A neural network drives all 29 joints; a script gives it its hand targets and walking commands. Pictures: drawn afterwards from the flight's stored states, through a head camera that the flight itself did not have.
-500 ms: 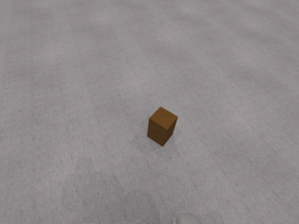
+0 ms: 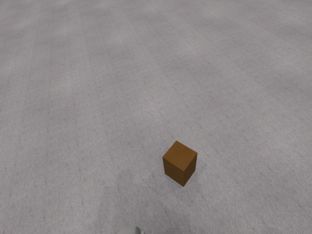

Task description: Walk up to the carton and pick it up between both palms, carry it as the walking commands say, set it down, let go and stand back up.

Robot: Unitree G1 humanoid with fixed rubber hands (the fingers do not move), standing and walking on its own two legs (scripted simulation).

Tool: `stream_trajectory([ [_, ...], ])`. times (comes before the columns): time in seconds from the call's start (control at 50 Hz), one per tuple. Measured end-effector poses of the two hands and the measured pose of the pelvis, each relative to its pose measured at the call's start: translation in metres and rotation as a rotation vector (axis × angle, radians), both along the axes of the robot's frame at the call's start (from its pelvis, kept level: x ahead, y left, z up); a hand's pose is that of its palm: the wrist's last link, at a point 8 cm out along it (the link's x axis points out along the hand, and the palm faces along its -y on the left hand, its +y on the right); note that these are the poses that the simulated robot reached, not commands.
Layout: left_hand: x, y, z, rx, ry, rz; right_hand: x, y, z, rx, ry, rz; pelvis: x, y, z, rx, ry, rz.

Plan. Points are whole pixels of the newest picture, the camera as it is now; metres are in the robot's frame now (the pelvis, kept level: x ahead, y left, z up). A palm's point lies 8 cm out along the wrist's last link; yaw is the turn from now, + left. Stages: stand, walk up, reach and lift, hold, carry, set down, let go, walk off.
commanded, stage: walk up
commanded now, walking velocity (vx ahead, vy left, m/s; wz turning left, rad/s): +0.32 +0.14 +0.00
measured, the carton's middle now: (180, 164) +0.64 -0.04 -0.66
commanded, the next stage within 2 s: none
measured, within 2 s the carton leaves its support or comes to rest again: neither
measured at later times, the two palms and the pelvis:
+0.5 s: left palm (74, 225) +0.18 +0.30 -0.16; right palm out of the picture +0.12 -0.20 -0.11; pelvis +0.14 +0.05 +0.00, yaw -1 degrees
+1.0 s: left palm (101, 210) +0.22 +0.22 -0.14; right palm out of the picture +0.17 -0.24 -0.16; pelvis +0.16 -0.01 -0.01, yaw +0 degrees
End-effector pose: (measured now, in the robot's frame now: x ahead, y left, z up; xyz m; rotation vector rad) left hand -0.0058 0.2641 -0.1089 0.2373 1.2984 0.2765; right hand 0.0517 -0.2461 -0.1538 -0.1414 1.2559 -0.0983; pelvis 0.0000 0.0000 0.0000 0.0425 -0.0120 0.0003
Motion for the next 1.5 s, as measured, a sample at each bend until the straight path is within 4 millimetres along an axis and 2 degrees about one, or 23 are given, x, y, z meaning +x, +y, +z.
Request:
stream_trajectory([
  [0.06,-0.019,-0.005,0.001,-0.013,0.075,0.048,0.044,0.008,0.004,0.011,-0.039,0.026,0.019,0.004,0.002,0.000,-0.003,-0.001],
  [0.12,-0.023,-0.009,-0.003,-0.040,0.122,0.080,0.081,0.023,0.008,0.024,-0.069,0.050,0.037,0.011,0.002,-0.007,-0.004,0.001],
  [0.2,-0.008,-0.007,-0.018,-0.091,0.147,0.107,0.125,0.051,0.012,0.030,-0.108,0.082,0.063,0.026,-0.002,-0.026,0.000,0.010],
  [0.28,0.016,0.005,-0.048,-0.151,0.188,0.103,0.164,0.069,0.012,-0.027,-0.178,0.078,0.095,0.047,-0.019,-0.062,0.002,-0.005],
  [0.3,0.027,0.009,-0.054,-0.159,0.192,0.087,0.165,0.070,0.012,-0.045,-0.180,0.068,0.100,0.050,-0.022,-0.056,0.001,-0.006],
  [0.34,0.056,0.018,-0.058,-0.165,0.174,0.050,0.156,0.068,0.016,-0.076,-0.151,0.040,0.109,0.055,-0.020,-0.058,-0.002,-0.014],
  [0.46,0.160,0.036,-0.052,-0.168,0.040,-0.051,0.091,0.046,0.036,-0.159,0.038,-0.075,0.132,0.054,-0.004,-0.082,0.001,-0.013],
  [0.54,0.210,0.030,-0.045,-0.162,-0.022,-0.081,0.062,0.040,0.040,-0.162,0.130,-0.111,0.145,0.047,0.001,-0.086,-0.003,-0.011],
  [0.62,0.247,0.012,-0.038,-0.141,-0.086,-0.107,0.060,0.038,0.027,-0.109,0.168,-0.123,0.151,0.034,-0.002,-0.064,-0.017,-0.010],
  [0.7,0.267,-0.009,-0.035,-0.091,-0.123,-0.136,0.079,0.025,0.002,-0.053,0.141,-0.134,0.159,0.013,-0.013,-0.017,-0.020,-0.009],
  [0.74,0.267,-0.019,-0.030,-0.074,-0.127,-0.139,0.093,0.019,-0.008,-0.030,0.125,-0.120,0.160,0.005,-0.015,-0.019,-0.025,-0.011],
  [0.8,0.260,-0.031,-0.021,-0.068,-0.119,-0.123,0.112,0.014,-0.009,-0.008,0.110,-0.096,0.163,-0.003,-0.009,-0.020,-0.024,-0.009],
  [0.88,0.249,-0.042,-0.019,-0.074,-0.108,-0.091,0.123,0.008,-0.007,-0.004,0.108,-0.071,0.164,-0.010,-0.005,-0.026,-0.017,-0.010],
  [1.0,0.228,-0.047,-0.033,-0.110,-0.061,-0.050,0.116,0.002,-0.005,-0.044,0.125,-0.071,0.164,-0.010,-0.009,-0.059,-0.012,-0.003],
  [1.12,0.207,-0.048,-0.040,-0.143,-0.020,-0.018,0.098,0.010,0.005,-0.046,0.145,-0.082,0.163,-0.009,-0.005,-0.040,-0.016,-0.007],
  [1.22,0.204,-0.021,-0.043,-0.099,-0.008,-0.040,0.105,-0.004,0.005,-0.101,0.064,-0.135,0.155,-0.005,-0.015,-0.027,0.007,-0.068],
  [1.3,0.228,-0.003,-0.036,-0.034,-0.036,-0.108,0.104,-0.017,0.003,-0.127,0.032,-0.158,0.156,-0.004,-0.020,-0.018,0.024,-0.105],
  [1.36,0.241,0.010,-0.028,0.038,-0.061,-0.144,0.108,-0.027,-0.010,-0.112,0.036,-0.157,0.165,-0.004,-0.027,-0.011,0.026,-0.132],
  [1.4,0.236,0.020,-0.025,0.082,-0.040,-0.151,0.122,-0.029,-0.013,-0.108,0.017,-0.139,0.167,-0.003,-0.030,-0.007,0.031,-0.155],
  [1.5,0.219,0.039,-0.002,0.108,0.057,-0.149,0.177,-0.023,0.011,-0.087,-0.112,-0.132,0.179,0.012,-0.010,0.003,0.032,-0.211],
])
